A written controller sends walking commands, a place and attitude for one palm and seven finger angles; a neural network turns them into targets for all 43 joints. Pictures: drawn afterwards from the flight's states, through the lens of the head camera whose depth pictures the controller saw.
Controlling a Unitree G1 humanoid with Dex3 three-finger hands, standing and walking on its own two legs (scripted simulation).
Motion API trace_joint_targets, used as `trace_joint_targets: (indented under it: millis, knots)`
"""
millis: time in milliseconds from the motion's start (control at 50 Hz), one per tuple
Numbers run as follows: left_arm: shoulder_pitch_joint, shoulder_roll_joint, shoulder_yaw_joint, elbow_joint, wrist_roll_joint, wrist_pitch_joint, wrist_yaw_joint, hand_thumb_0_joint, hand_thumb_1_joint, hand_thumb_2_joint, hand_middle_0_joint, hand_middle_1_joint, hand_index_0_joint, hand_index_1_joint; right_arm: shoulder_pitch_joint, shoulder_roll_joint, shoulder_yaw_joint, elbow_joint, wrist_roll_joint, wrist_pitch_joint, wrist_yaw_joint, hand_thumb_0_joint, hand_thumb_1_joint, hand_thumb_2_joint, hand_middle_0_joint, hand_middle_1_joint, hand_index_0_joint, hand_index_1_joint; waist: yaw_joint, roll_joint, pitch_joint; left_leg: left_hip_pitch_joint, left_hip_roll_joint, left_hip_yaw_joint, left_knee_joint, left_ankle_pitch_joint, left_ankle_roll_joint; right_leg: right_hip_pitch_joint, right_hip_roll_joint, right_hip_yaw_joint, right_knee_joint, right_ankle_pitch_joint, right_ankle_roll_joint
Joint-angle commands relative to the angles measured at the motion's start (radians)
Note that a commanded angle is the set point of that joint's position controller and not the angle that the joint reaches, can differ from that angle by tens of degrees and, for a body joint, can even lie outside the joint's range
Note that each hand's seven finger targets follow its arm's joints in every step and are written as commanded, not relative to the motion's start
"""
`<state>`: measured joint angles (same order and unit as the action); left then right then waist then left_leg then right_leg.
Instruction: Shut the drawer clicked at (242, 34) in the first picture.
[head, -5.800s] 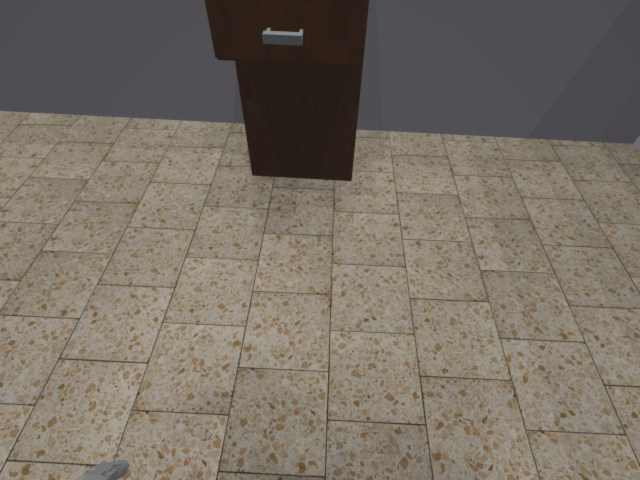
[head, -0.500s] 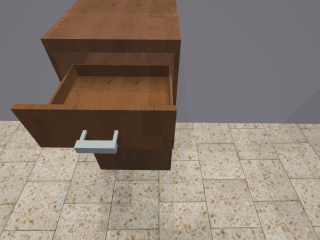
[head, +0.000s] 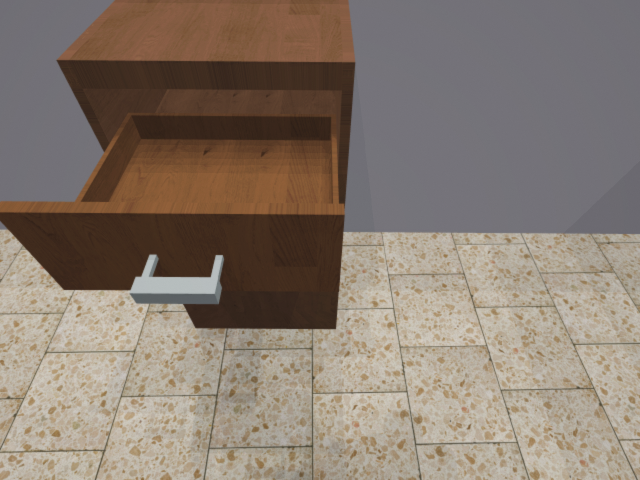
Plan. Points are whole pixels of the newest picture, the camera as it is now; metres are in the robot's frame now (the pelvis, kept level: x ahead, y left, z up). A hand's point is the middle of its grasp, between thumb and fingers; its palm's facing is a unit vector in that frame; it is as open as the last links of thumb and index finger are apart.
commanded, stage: look again from close up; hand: left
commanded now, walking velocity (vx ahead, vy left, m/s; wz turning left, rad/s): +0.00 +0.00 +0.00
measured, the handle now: (181, 276) +0.37 +0.21 +0.03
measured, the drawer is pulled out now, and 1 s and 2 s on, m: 0.30 0.30 0.30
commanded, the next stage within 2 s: raise the hand and make a fist in 0.44 s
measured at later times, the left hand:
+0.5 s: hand out of the picture +0.06 +0.21 -0.18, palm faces +0.01 -0.98 -0.21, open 7.4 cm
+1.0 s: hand (160, 461) +0.15 +0.19 -0.02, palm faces +0.16 -0.99 -0.07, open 5.8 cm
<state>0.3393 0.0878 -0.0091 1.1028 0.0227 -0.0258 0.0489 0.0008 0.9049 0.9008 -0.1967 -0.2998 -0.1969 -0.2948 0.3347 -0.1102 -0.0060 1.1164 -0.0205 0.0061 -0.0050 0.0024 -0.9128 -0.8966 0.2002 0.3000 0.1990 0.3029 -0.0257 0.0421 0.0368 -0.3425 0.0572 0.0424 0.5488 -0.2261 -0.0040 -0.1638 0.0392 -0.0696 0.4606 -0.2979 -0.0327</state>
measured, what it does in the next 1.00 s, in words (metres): lowers itself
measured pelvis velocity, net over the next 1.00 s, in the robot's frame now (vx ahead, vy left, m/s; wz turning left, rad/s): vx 0.01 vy -0.01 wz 0.03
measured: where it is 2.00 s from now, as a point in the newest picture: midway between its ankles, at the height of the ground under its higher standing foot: outside the picture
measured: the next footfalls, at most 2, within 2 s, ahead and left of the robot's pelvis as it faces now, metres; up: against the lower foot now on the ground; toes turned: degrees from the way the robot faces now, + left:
none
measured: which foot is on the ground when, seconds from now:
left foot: down 0.00-1.00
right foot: down 0.00-1.00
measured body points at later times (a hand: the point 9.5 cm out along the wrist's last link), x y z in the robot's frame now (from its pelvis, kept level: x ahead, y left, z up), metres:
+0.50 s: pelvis +0.04 +0.02 +0.00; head +0.06 +0.03 +0.45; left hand +0.06 +0.26 -0.16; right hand +0.10 -0.21 -0.15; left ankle +0.05 +0.12 -0.74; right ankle -0.03 -0.10 -0.74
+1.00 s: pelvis +0.01 -0.01 -0.07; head +0.03 -0.01 +0.38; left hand +0.14 +0.25 -0.02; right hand +0.24 -0.25 -0.11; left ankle +0.05 +0.12 -0.74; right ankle +0.02 -0.07 -0.74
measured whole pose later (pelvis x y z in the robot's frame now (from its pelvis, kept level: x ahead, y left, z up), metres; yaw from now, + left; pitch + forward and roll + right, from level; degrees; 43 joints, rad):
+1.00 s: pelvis +0.01 -0.01 -0.07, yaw +2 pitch +9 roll +0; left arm 0.62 0.20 0.17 -0.03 -0.27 -0.45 -0.23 0.01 0.90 0.90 -0.49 -0.62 -0.49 -0.61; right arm 0.16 -0.25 -0.05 0.51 0.04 -0.19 -0.05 0.01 -0.91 -0.90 0.20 0.30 0.20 0.30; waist 0.03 0.00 -0.12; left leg -0.76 0.03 0.01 1.04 -0.43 -0.01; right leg -0.69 0.03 -0.13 1.04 -0.52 -0.09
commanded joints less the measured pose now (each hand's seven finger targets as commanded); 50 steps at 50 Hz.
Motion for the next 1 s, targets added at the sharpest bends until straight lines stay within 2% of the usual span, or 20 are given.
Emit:
trace_joint_targets:
  millis: [0, 100, 140, 320, 500, 520, 540, 560, 580, 600, 620, 640, 660, 680, 700, 740, 780, 840, 920, 980]
  knots:
    - [0.008, 0.148, 0.03, -0.091, -0.007, -0.033, 0.012, 0.0, 0.9, 0.9, -0.2, -0.3, -0.2, -0.3, 0.067, -0.056, -0.004, -0.074, 0.0, -0.025, -0.001, 0.0, -0.9, -0.9, 0.2, 0.3, 0.2, 0.3, -0.023, -0.028, -0.016, 0.113, 0.003, -0.022, 0.007, 0.026, 0.013, -0.138, -0.187, 0.156, -0.101, 0.053, -0.077]
    - [0.063, 0.124, 0.022, -0.079, -0.005, -0.006, 0.006, 0.0, 0.9, 0.9, -0.2, -0.3, -0.2, -0.3, 0.011, -0.115, -0.003, -0.086, 0.004, -0.036, -0.014, 0.0, -0.9, -0.9, 0.2, 0.3, 0.2, 0.3, 0.028, -0.004, 0.065, 0.032, 0.051, -0.119, -0.097, 0.101, 0.059, -0.077, -0.103, 0.091, -0.023, 0.022, -0.024]
    - [0.057, 0.128, 0.022, -0.081, -0.006, -0.003, 0.005, 0.0, 0.9, 0.9, -0.2, -0.3, -0.2, -0.3, 0.003, -0.135, -0.003, -0.09, 0.005, -0.036, -0.016, 0.0, -0.9, -0.9, 0.2, 0.3, 0.2, 0.3, 0.027, -0.055, 0.047, 0.046, 0.049, -0.119, -0.105, 0.106, 0.062, -0.059, -0.107, 0.089, -0.025, 0.034, -0.018]
    - [0.035, 0.186, 0.024, -0.09, -0.009, -0.002, 0.002, 0.0, 0.9, 0.9, -0.2, -0.3, -0.2, -0.3, -0.058, -0.174, -0.002, -0.077, 0.008, -0.042, -0.02, 0.0, -0.9, -0.9, 0.2, 0.3, 0.2, 0.3, 0.032, -0.047, -0.046, 0.178, 0.045, -0.08, -0.076, 0.349, 0.057, 0.002, -0.138, 0.088, -0.027, 0.236, 0.004]
    - [0.019, 0.205, 0.02, -0.082, -0.007, 0.006, -0.002, 0.0, 0.9, 0.9, -0.2, -0.3, -0.2, -0.3, -0.108, -0.19, -0.001, -0.063, 0.01, -0.037, -0.02, 0.0, -0.9, -0.9, 0.2, 0.3, 0.2, 0.3, 0.032, -0.04, -0.025, 0.195, 0.044, -0.08, -0.104, 0.329, 0.055, 0.003, -0.145, 0.091, -0.058, 0.227, 0.014]
    - [0.058, 0.189, 0.017, -0.073, 0.008, -0.012, 0.033, 0.0, 0.9, 0.9, -0.2, -0.3, -0.2, -0.3, -0.127, -0.213, -0.011, -0.13, 0.016, -0.038, -0.017, 0.0, -0.9, -0.9, 0.2, 0.3, 0.2, 0.3, 0.03, -0.002, 0.029, 0.181, 0.065, -0.076, 0.059, 0.491, 0.037, -0.093, -0.162, 0.148, -0.067, 0.413, 0.025]
    - [-0.657, 0.468, 0.221, -1.689, -0.176, -0.201, 0.047, 0.0, 0.9, 0.9, -0.22, -0.322, -0.22, -0.322, -0.056, -0.335, -0.062, -0.455, 0.058, -0.185, -0.037, 0.0, -0.9, -0.9, 0.2, 0.3, 0.2, 0.3, -0.059, 0.215, -0.525, 0.5, -0.017, -0.101, -0.055, 0.646, 0.02, -0.068, -0.082, 0.003, 0.057, 0.535, -0.007]
    - [-0.128, 0.364, 0.166, -1.433, -0.099, -0.151, 0.083, 0.0, 0.9, 0.9, -0.24, -0.343, -0.24, -0.343, -0.116, -0.238, -0.008, -0.408, 0.046, -0.302, -0.078, 0.0, -0.9, -0.9, 0.2, 0.3, 0.2, 0.3, 0.026, 0.38, -0.509, 0.712, 0.076, -0.18, -0.159, 0.808, 0.012, -0.193, -0.033, -0.018, 0.241, 0.17, -0.003]
    - [0.173, 0.135, 0.028, -1.254, -0.133, -0.022, 0.107, 0.0, 0.9, 0.9, -0.26, -0.365, -0.26, -0.365, -0.132, -0.21, -0.027, -0.387, 0.058, -0.326, -0.069, 0.0, -0.9, -0.9, 0.2, 0.3, 0.2, 0.3, -0.001, 0.275, -0.365, 0.517, 0.039, -0.167, -0.198, 0.704, -0.042, -0.244, -0.022, -0.015, 0.333, -0.039, 0.009]
    - [0.14, 0.025, -0.035, -1.222, -0.151, -0.008, 0.081, 0.0, 0.9, 0.9, -0.28, -0.387, -0.28, -0.387, -0.086, -0.208, -0.037, -0.379, 0.061, -0.322, -0.05, 0.0, -0.9, -0.9, 0.2, 0.3, 0.2, 0.3, -0.021, 0.101, -0.216, 0.403, 0.035, -0.129, -0.16, 0.624, -0.024, -0.297, -0.039, -0.009, 0.321, -0.055, 0.019]
    - [0.061, 0.054, -0.013, -1.25, -0.156, -0.042, 0.056, 0.0, 0.9, 0.9, -0.3, -0.408, -0.3, -0.408, -0.125, -0.227, -0.058, -0.434, 0.051, -0.317, -0.038, 0.0, -0.9, -0.9, 0.2, 0.3, 0.2, 0.3, -0.029, -0.013, -0.077, 0.25, 0.034, -0.129, -0.1, 0.461, -0.01, -0.348, -0.044, -0.027, 0.251, -0.094, 0.022]
    - [0.127, 0.089, 0.054, -1.185, -0.163, -0.087, 0.021, 0.0, 0.9, 0.9, -0.32, -0.43, -0.32, -0.43, -0.142, -0.245, -0.074, -0.458, 0.037, -0.308, -0.029, 0.0, -0.9, -0.9, 0.2, 0.3, 0.2, 0.3, -0.013, -0.105, -0.051, 0.125, 0.01, -0.116, -0.034, 0.255, -0.001, -0.369, -0.035, -0.043, 0.16, -0.095, 0.015]
    - [0.251, 0.065, 0.07, -1.121, -0.186, -0.148, -0.025, 0.0, 0.9, 0.9, -0.34, -0.452, -0.34, -0.452, -0.165, -0.244, -0.075, -0.507, 0.033, -0.298, -0.027, 0.0, -0.9, -0.9, 0.2, 0.3, 0.2, 0.3, 0.014, -0.181, -0.068, 0.026, -0.019, -0.097, 0.042, 0.126, -0.001, -0.356, -0.027, -0.055, 0.116, -0.016, 0.013]
    - [0.383, 0.087, 0.112, -1.071, -0.195, -0.211, -0.074, 0.0, 0.9, 0.9, -0.36, -0.473, -0.36, -0.473, -0.189, -0.244, -0.077, -0.539, 0.038, -0.287, -0.017, 0.0, -0.9, -0.9, 0.2, 0.3, 0.2, 0.3, 0.049, -0.139, -0.113, -0.032, -0.043, -0.07, 0.088, 0.115, -0.004, -0.322, -0.029, -0.044, 0.136, 0.058, 0.006]
    - [0.432, 0.085, 0.126, -1.062, -0.215, -0.284, -0.131, 0.0, 0.9, 0.9, -0.38, -0.495, -0.38, -0.495, -0.207, -0.245, -0.072, -0.564, 0.031, -0.271, -0.01, 0.0, -0.9, -0.9, 0.2, 0.3, 0.2, 0.3, 0.055, -0.141, -0.171, -0.092, -0.054, -0.058, 0.14, 0.129, -0.008, -0.343, -0.028, -0.043, 0.209, 0.118, 0.003]
    - [0.403, 0.095, 0.152, -1.029, -0.254, -0.442, -0.255, 0.0, 0.9, 0.9, -0.42, -0.538, -0.42, -0.538, -0.27, -0.243, -0.086, -0.604, 0.035, -0.256, -0.002, 0.0, -0.9, -0.9, 0.2, 0.3, 0.2, 0.3, 0.061, -0.298, -0.136, -0.295, -0.062, -0.04, 0.254, 0.014, -0.009, -0.435, -0.038, 0.008, 0.3, 0.072, 0.015]
    - [0.422, 0.168, 0.235, -1.002, -0.27, -0.534, -0.336, 0.0, 0.9, 0.9, -0.46, -0.582, -0.46, -0.582, -0.282, -0.239, -0.094, -0.645, 0.052, -0.244, 0.004, 0.0, -0.9, -0.9, 0.2, 0.3, 0.2, 0.3, 0.075, -0.231, -0.129, -0.398, -0.069, -0.033, 0.321, -0.069, -0.01, -0.442, -0.073, 0.116, 0.311, 0.023, 0.022]
    - [0.313, 0.253, 0.296, -1.258, -0.318, -0.501, -0.344, 0.0, 0.9, 0.9, -0.52, -0.647, -0.52, -0.647, -0.311, -0.235, -0.083, -0.757, 0.066, -0.219, -0.019, 0.0, -0.9, -0.9, 0.2, 0.3, 0.2, 0.3, 0.083, -0.062, -0.255, -0.401, -0.088, -0.003, 0.35, -0.162, 0.012, -0.403, -0.088, 0.196, 0.28, -0.205, 0.029]
    - [0.15, 0.251, 0.281, -1.473, -0.325, -0.529, -0.265, 0.0, 0.9, 0.9, -0.6, -0.733, -0.6, -0.733, -0.214, -0.206, -0.071, -0.758, 0.062, -0.228, -0.056, 0.0, -0.9, -0.9, 0.2, 0.3, 0.2, 0.3, 0.016, -0.003, -0.268, -0.348, -0.065, -0.034, 0.405, -0.173, 0.031, -0.482, -0.081, 0.235, 0.228, -0.305, 0.04]
    - [0.024, 0.251, 0.206, -1.52, -0.318, -0.591, -0.285, 0.0, 0.9, 0.9, -0.66, -0.798, -0.66, -0.798, -0.183, -0.224, -0.053, -0.719, 0.054, -0.269, -0.069, 0.0, -0.9, -0.9, 0.2, 0.3, 0.2, 0.3, -0.046, -0.02, -0.245, -0.344, -0.052, -0.059, 0.451, -0.155, 0.043, -0.524, -0.083, 0.254, 0.213, -0.261, 0.056]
